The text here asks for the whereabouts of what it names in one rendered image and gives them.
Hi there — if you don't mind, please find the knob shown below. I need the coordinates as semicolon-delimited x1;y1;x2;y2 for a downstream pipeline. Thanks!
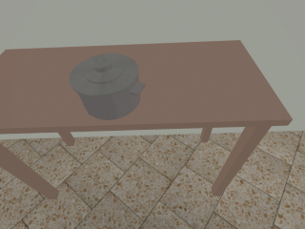
93;58;112;73

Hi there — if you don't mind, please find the lid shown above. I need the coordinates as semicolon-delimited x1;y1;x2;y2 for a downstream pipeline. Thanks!
69;53;139;98

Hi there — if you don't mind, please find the pot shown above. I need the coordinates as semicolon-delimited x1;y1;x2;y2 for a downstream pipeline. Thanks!
78;77;146;120

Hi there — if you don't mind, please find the table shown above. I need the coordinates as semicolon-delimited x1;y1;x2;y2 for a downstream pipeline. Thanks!
0;40;293;199

